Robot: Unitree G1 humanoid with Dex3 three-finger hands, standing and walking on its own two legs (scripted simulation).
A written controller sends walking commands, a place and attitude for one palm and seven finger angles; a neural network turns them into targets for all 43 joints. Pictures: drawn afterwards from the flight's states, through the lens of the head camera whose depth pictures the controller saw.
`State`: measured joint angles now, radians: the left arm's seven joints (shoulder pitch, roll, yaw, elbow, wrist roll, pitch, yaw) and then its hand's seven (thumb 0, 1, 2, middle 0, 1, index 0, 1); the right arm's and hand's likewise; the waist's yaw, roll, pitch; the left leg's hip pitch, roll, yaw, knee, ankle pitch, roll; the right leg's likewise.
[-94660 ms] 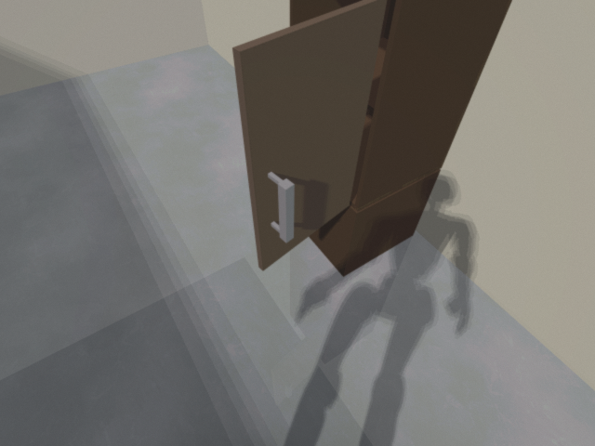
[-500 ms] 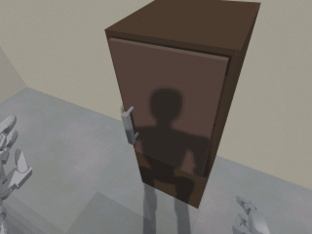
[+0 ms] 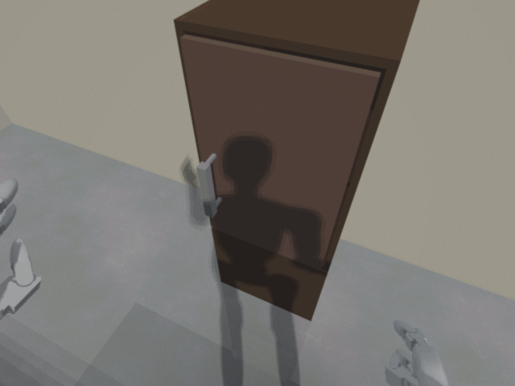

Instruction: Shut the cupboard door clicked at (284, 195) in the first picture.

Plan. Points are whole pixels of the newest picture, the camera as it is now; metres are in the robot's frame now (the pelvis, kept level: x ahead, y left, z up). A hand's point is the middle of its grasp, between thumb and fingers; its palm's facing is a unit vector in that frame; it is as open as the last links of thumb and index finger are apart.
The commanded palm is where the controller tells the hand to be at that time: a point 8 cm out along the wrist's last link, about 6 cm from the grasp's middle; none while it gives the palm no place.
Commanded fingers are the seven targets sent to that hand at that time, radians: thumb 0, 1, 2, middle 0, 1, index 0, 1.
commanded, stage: step back with the hand held close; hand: left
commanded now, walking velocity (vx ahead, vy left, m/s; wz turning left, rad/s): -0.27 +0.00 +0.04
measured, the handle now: (211, 186) +0.59 +0.15 -0.10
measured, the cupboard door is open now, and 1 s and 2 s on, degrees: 0 0 0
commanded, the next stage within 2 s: stop stepping back and stand still in 0.80 s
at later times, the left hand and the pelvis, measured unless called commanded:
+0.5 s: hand out of the picture +0.14 +0.27 +0.17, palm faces +0.42 -0.77 -0.47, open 7.4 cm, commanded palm +0.07 +0.31 +0.18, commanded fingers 0.00 0.90 0.90 -0.20 -0.30 -0.20 -0.30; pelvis -0.06 +0.01 -0.02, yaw +2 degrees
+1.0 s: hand out of the picture +0.00 +0.20 +0.19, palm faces +0.22 -0.74 -0.63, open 7.4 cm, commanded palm -0.05 +0.26 +0.18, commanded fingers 0.00 0.90 0.90 -0.20 -0.30 -0.20 -0.30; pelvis -0.20 -0.03 -0.02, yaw -1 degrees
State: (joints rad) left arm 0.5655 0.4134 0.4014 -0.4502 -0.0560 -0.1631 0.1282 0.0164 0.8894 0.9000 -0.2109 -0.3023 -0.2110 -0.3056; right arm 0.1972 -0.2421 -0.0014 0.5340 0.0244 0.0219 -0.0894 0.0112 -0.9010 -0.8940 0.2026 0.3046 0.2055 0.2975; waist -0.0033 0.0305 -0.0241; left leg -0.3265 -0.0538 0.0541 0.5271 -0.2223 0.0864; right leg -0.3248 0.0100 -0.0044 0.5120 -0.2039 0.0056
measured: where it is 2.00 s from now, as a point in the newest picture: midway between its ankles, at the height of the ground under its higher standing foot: outside the picture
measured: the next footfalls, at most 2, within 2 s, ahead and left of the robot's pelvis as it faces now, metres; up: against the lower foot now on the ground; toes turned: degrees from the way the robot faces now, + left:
right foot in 0.84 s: -0.28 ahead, -0.13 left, +0.00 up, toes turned -3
left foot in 1.14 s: -0.13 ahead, +0.10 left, +0.00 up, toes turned +1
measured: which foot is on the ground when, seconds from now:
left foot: down 0.00-0.94, up 0.96-1.00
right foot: down 0.00-0.48, up 0.50-0.82, down 0.84-1.00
